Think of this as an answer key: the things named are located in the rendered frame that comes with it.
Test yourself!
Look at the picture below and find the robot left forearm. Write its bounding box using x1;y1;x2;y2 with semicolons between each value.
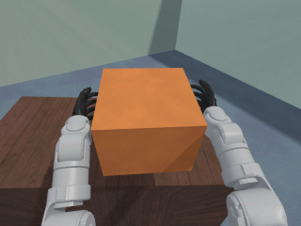
41;115;92;226

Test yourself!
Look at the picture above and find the robot left hand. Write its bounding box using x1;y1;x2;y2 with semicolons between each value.
72;87;99;121

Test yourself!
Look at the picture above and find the carton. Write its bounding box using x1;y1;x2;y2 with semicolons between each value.
90;68;208;176

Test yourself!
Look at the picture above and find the robot right upper arm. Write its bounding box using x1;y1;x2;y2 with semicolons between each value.
226;186;288;226

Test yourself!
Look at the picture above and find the robot right hand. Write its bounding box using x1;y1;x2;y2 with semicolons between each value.
190;79;217;115

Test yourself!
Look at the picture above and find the pedestal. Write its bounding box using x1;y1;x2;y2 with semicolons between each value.
0;96;245;226

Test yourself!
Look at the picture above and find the robot right forearm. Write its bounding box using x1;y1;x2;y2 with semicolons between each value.
203;106;288;224

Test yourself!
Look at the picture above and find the robot left upper arm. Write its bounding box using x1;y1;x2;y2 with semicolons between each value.
43;210;96;226

